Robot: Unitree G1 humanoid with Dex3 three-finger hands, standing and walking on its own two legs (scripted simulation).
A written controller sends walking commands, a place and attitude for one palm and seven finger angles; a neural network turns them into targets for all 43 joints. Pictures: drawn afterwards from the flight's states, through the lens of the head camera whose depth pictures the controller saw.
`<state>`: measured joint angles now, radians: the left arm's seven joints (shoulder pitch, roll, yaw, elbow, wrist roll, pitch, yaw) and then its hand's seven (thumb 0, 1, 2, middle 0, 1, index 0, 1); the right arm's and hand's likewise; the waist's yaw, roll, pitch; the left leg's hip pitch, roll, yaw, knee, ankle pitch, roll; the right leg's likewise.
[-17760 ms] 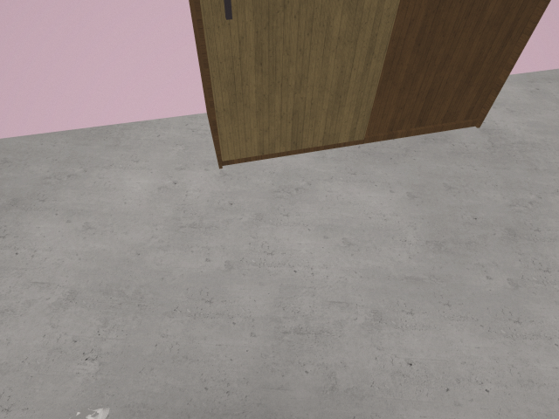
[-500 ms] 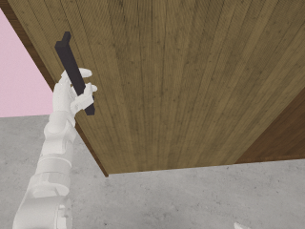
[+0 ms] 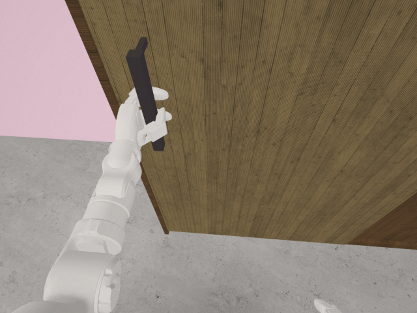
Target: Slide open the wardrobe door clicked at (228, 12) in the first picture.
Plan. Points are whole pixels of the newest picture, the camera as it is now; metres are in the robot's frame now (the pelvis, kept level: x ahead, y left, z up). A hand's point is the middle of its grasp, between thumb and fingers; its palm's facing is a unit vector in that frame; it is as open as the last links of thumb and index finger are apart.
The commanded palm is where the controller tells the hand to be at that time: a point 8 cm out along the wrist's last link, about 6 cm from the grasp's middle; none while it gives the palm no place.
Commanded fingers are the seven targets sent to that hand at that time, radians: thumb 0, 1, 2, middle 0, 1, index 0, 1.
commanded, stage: tug the door sideways, standing still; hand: left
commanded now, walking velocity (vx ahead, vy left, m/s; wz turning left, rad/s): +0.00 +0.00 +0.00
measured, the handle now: (152, 101) +0.48 +0.14 +0.13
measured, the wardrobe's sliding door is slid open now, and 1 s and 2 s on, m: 0.00 0.01 0.24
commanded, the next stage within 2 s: step sideways, sliding the door along in 0.32 s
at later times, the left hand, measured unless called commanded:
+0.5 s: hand (161, 126) +0.44 +0.12 +0.11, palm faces +0.04 -0.99 -0.10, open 5.7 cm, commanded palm +0.42 +0.13 +0.12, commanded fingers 0.00 0.90 0.90 -0.45 -1.40 -0.45 -1.40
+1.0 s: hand (170, 126) +0.44 +0.10 +0.11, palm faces +0.25 -0.96 -0.15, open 6.1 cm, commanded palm +0.41 +0.08 +0.12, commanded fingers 0.00 0.90 0.90 -0.45 -1.40 -0.45 -1.40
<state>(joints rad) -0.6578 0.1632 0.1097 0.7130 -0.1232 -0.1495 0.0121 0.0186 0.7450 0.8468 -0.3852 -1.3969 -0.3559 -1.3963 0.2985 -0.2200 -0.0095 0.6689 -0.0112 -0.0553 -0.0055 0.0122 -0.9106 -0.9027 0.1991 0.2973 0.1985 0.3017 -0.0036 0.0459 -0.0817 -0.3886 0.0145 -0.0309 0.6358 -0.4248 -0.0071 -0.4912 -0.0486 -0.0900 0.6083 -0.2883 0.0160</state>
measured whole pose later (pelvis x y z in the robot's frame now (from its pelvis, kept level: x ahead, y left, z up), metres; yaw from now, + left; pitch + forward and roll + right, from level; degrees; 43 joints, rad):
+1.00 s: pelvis +0.02 -0.09 +0.00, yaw +2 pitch +0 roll +2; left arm -0.63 0.23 0.06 0.53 -0.13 -0.07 0.14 -0.01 0.74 0.82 -0.40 -1.38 -0.23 -1.40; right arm 0.12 -0.27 -0.04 0.64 0.02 -0.05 -0.07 0.01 -0.91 -0.90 0.20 0.30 0.20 0.30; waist 0.09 0.05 0.20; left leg -0.30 0.10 0.10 0.62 -0.27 -0.04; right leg -0.39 0.03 -0.05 0.94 -0.48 -0.03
